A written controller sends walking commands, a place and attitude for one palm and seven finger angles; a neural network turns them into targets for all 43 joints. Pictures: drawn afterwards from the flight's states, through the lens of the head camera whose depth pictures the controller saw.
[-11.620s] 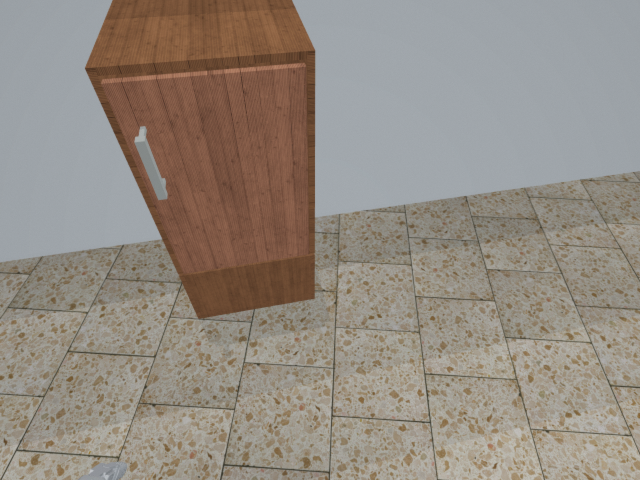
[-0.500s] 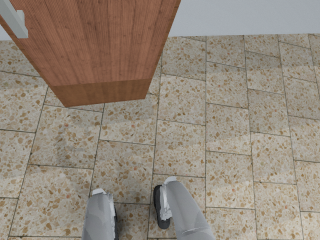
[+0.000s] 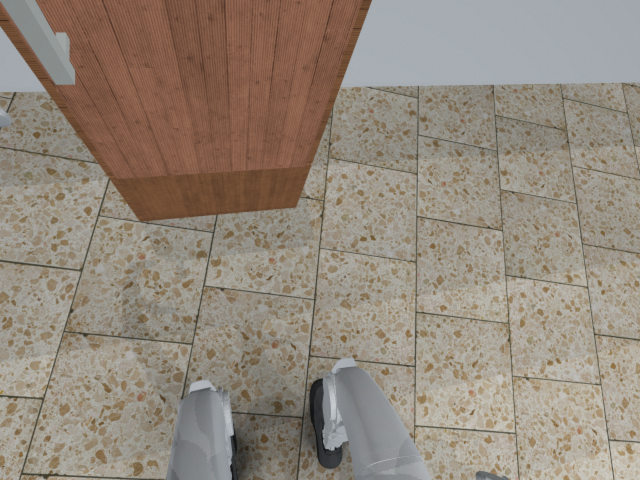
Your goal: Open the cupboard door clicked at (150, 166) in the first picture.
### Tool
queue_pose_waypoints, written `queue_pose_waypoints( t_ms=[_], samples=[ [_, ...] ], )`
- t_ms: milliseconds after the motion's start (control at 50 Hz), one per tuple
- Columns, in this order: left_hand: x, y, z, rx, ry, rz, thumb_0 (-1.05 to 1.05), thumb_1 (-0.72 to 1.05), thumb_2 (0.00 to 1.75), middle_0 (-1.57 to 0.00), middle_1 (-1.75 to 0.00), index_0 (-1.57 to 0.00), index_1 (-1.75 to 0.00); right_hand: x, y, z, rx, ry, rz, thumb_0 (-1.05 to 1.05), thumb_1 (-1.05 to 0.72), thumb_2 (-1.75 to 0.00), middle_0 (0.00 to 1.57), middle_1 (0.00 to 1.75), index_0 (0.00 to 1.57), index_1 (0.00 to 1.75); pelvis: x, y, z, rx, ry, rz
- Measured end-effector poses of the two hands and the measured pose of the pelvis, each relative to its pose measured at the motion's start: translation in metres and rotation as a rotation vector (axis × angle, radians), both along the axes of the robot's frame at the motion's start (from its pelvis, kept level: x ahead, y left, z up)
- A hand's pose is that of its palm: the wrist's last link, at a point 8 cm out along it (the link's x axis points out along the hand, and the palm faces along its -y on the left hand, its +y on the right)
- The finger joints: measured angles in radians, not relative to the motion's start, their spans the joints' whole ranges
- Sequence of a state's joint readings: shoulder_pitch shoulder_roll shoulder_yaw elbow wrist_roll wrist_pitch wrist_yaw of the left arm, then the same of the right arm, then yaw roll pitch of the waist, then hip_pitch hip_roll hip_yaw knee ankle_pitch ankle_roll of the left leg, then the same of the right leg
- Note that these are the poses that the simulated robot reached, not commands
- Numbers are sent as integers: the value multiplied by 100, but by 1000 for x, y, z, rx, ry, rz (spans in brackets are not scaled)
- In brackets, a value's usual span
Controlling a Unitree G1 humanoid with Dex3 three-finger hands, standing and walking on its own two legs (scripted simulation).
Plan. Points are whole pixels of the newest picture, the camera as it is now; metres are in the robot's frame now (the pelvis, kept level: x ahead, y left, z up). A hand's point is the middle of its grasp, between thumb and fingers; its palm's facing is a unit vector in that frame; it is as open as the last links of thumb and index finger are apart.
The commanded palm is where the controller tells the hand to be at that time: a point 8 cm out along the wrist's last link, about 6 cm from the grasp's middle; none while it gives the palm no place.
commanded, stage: move the hooked fingers beside the handle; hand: left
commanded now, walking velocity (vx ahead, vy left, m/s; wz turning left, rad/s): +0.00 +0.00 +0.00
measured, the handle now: (31, 4) +0.60 +0.24 +0.07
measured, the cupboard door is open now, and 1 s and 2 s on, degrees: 0 0 0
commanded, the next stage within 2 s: slide the fingers in behind the handle in 0.04 s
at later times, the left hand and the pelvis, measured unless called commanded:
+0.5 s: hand out of the picture +0.56 +0.28 +0.06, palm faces +0.08 -1.00 -0.02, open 13.9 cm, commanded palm +0.55 +0.29 +0.06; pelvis -0.01 +0.00 +0.00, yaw +0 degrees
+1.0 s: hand out of the picture +0.55 +0.27 +0.06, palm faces +0.11 -0.99 -0.01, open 14.6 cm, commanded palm +0.54 +0.25 +0.06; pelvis +0.01 +0.00 +0.01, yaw +2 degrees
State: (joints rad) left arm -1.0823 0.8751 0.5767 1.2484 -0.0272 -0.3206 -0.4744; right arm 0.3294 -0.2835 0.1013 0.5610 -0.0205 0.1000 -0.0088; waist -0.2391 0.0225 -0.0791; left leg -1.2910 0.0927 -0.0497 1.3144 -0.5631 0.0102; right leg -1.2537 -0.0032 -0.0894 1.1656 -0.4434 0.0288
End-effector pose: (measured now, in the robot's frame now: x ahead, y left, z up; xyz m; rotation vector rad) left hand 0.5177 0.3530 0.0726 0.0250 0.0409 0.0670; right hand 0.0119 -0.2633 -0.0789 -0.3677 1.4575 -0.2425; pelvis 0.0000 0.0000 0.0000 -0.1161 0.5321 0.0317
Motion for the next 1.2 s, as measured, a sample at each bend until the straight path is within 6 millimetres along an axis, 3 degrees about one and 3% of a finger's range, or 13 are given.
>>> queue_pose_waypoints(
  t_ms=[240, 500, 1200],
  samples=[
    [11, -5, -5, 3, -4, -13, -2, -50, 30, -30, -120, -30, -120, -22, 4, -8, -1, 46, -21, 0, -90, -90, 20, 30, 21, 30, -7, -1, -10, -7, 27, -2],
    [14, -19, -7, -5, 9, 9, -2, -50, 30, -30, -120, -30, -122, -33, 10, -2, 20, 66, -40, 0, -90, -90, 20, 30, 21, 30, -5, 0, -4, -4, 20, -2],
    [1, -37, -9, -23, -3, 59, -2, -50, 30, -30, -120, -11, -119, 5, 4, 1, 39, 50, 37, 0, -90, -90, 20, 30, 21, 30, 9, -2, 8, 1, -4, 41]
  ],
)
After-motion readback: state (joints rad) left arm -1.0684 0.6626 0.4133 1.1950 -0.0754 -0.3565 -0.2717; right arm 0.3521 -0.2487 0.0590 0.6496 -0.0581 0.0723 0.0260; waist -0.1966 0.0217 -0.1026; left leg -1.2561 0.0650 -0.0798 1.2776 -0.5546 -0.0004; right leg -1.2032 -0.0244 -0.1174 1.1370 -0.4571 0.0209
